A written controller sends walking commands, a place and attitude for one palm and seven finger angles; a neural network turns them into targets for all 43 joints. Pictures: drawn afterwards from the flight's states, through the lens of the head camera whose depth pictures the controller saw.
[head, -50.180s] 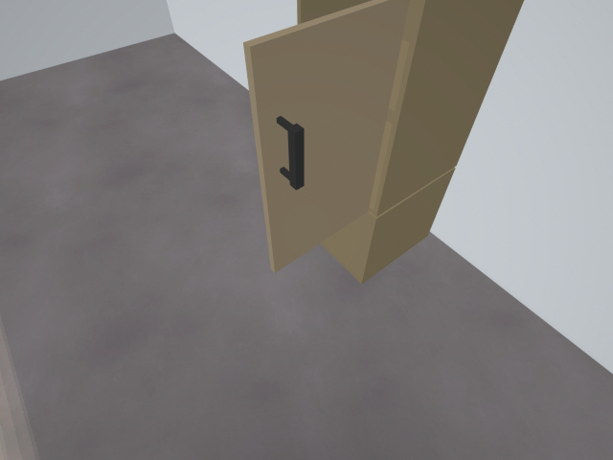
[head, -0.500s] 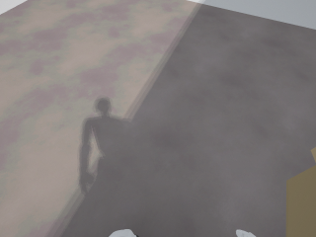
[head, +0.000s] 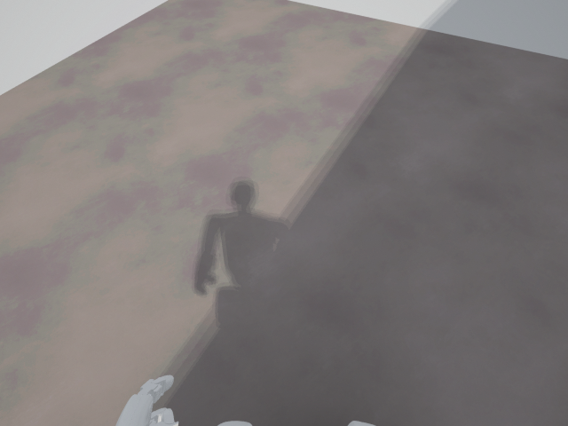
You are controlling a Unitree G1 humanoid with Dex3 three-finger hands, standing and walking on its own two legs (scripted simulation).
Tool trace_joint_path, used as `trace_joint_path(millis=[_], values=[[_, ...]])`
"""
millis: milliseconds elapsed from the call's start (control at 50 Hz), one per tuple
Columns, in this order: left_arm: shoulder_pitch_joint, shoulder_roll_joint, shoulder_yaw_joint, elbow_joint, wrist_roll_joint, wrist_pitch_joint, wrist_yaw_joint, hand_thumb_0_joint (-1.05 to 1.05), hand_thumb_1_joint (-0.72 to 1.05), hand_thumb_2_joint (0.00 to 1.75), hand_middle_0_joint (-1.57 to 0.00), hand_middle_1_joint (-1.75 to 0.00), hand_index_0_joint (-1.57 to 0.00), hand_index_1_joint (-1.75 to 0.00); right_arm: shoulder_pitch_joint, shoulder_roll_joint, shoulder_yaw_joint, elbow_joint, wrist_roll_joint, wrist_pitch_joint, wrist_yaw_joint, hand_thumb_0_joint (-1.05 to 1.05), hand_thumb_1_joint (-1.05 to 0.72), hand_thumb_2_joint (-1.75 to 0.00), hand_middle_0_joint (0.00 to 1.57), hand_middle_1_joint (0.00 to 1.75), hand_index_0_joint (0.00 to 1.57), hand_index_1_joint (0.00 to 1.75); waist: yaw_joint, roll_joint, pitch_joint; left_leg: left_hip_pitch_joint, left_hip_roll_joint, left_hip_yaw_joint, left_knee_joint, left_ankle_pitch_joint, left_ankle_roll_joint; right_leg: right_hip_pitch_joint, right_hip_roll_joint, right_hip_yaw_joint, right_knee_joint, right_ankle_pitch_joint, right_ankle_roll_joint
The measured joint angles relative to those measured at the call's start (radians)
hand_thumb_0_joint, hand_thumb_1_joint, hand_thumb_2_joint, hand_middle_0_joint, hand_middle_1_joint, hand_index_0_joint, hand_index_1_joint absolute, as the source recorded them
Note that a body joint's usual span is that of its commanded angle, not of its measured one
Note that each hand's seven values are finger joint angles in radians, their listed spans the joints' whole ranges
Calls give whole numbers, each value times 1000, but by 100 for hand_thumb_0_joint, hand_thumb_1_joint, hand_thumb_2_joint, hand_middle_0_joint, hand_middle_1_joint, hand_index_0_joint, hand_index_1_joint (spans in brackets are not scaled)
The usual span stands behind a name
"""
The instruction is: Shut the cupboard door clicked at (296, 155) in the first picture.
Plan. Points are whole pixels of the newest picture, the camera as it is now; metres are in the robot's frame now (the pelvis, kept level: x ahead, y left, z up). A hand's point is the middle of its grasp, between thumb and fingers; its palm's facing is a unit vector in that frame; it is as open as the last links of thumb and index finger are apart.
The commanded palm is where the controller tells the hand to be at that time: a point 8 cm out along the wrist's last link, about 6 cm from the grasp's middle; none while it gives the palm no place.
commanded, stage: walk to a spot facing it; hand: left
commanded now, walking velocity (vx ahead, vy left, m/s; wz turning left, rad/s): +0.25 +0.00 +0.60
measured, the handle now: out of the picture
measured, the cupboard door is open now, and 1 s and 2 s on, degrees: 17 17 17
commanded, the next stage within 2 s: turn to face it in 0.24 s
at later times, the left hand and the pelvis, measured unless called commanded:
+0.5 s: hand out of the picture +0.14 +0.25 -0.17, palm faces +0.29 -0.92 -0.24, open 7.4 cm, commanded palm none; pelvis +0.16 +0.04 +0.00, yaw +13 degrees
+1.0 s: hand (156, 338) +0.29 +0.26 -0.17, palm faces +0.04 -0.98 -0.20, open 7.4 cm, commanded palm none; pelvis +0.24 +0.06 +0.00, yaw -3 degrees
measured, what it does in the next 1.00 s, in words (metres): walks ahead: left foot, then right foot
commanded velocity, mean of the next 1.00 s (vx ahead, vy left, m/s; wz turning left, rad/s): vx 0.00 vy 0.00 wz -0.23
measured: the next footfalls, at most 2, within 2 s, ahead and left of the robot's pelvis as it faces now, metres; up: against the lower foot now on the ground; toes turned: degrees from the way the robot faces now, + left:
left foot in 0.32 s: +0.24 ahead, +0.14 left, +0.00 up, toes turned +17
right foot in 0.68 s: +0.27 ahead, -0.08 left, +0.00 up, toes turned +4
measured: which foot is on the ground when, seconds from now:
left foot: up 0.00-0.30, down 0.32-0.70, up 0.72-0.96, down 0.98-1.00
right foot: down 0.00-0.32, up 0.34-0.66, down 0.68-0.98, up 1.00-1.00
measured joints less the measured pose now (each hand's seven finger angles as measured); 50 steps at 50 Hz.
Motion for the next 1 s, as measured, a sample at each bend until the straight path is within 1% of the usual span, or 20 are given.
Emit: trace_joint_path(millis=[60,160,260,300,320,340,380,440,500,580,680,700,720,760,800,840,900,960,980,1000], values=[[53,-22,-2,33,1,-3,13,0,91,90,-20,-30,-20,-30,-41,-11,-9,-23,-3,6,9,1,-91,-90,20,30,19,30,0,-7,-16,-130,35,39,77,95,-16,83,-7,-45,-89,2,3],[123,-3,17,81,-5,-4,30,-1,94,90,-20,-30,-20,-30,-126,-14,-11,-83,-4,20,23,1,-91,-90,20,30,19,30,13,-36,-16,-233,78,89,-111,156,-43,198,-22,-126,-187,-17,17],[175,28,11,109,-4,13,26,0,93,90,-20,-30,-20,-30,-228,-27,4,-140,-4,23,37,1,-91,-90,20,30,19,30,50,-59,29,-192,63,144,-390,177,-29,272,-52,-183,-153,-96,53],[205,39,11,113,-7,25,23,0,93,90,-20,-30,-20,-30,-254,-34,12,-169,-6,14,39,1,-91,-90,20,30,19,30,59,-73,41,-133,33,164,-494,224,-14,274,-86,-190,-63,-158,72],[227,38,11,110,-11,34,20,0,92,90,-20,-30,-20,-30,-257,-48,17,-189,-9,5,41,1,-91,-90,20,30,19,30,64,-55,32,-96,36,153,-546,317,11,243,-94,-186,38,-186,75],[234,42,10,111,-15,48,18,0,92,90,-20,-30,-20,-30,-262,-56,16,-204,-11,-7,37,1,-91,-90,20,30,19,30,60,-43,26,-103,35,139,-523,305,32,183,-96,-149,191,-247,79],[201,63,12,106,-19,76,27,1,92,90,-20,-30,-20,-30,-272,-53,26,-213,-7,-18,21,1,-91,-90,20,30,19,30,67,-61,47,-115,15,130,-448,225,52,65,-75,-21,449,-312,76],[148,71,17,95,-16,89,36,1,92,90,-20,-30,-20,-30,-267,-43,43,-201,-5,-11,-5,0,-91,-90,20,30,19,30,85,-65,44,-77,6,122,-483,204,40,-66,-41,74,578,-254,72],[118,61,8,90,-13,87,32,1,92,90,-20,-30,-20,-30,-257,-16,58,-165,-5,-7,-20,0,-91,-90,20,30,20,30,90,-59,21,-16,2,123,-566,226,39,-110,-28,112,482,-175,63],[115,33,-7,97,-9,93,23,1,91,90,-20,-30,-19,-30,-232,29,72,-117,-6,4,-21,1,-91,-90,20,30,20,30,88,-41,-20,54,19,138,-635,227,30,-72,-2,118,254,-124,52],[144,2,-6,97,-7,96,6,0,91,90,-20,-30,-20,-30,-202,61,60,-87,2,27,-17,0,-90,-90,20,30,20,30,88,-31,-42,79,57,197,-578,152,0,30,37,99,22,14,41],[153,0,-5,96,-5,92,5,0,91,90,-20,-30,-20,-30,-196,62,54,-86,5,31,-15,0,-90,-90,21,30,20,30,89,-36,-48,69,63,214,-546,127,-7,45,42,113,-8,-18,30],[151,-11,-5,103,-2,90,5,0,91,90,-20,-30,-20,-30,-195,53,46,-85,8,35,-15,0,-90,-90,21,30,20,30,87,-22,-47,52,70,207,-502,80,-21,38,55,120,1,-48,21],[147,-30,-8,109,-1,87,7,0,91,90,-20,-30,-20,-30,-190,33,30,-82,9,48,-21,0,-91,-90,21,30,20,30,79,-2,-40,-2,53,148,-360,-31,-44,35,73,129,-3,-51,12],[142,-38,-3,108,-2,83,16,0,91,90,-20,-30,-20,-30,-185,16,23,-79,12,51,-27,1,-91,-90,20,30,20,30,77,-6,-29,-52,29,105,-222,-59,-61,47,79,146,-38,-25,10],[138,-34,3,105,-3,84,21,0,91,90,-20,-30,-20,-30,-179,3,17,-78,14,49,-32,1,-91,-90,20,30,20,30,77,-20,-21,-70,18,86,-186,-59,-75,64,83,168,-75,-7,11],[133,-13,14,100,-3,91,24,1,91,90,-20,-30,-20,-30,-173,-8,12,-89,16,45,-37,1,-91,-90,20,30,20,30,75,-48,-19,-59,18,73,-278,-30,-87,78,84,202,-105,5,21],[125,18,27,98,-8,103,23,1,91,90,-20,-30,-20,-30,-168,-14,13,-108,18,31,-39,1,-91,-90,20,30,19,30,70,-73,-21,8,24,63,-504,93,-88,69,91,240,-79,-11,38],[126,25,29,94,-13,110,21,1,91,90,-20,-30,-20,-30,-160,-22,17,-119,15,21,-39,1,-91,-90,20,30,19,30,67,-65,-29,35,40,55,-589,162,-76,55,106,246,-52,-25,44],[116,38,32,95,-17,118,19,1,91,90,-20,-30,-20,-30,-159,-21,17,-123,9,12,-41,1,-91,-90,20,30,19,30,63,-72,-28,33,41,65,-584,179,-55,32,105,247,8,-90,42]])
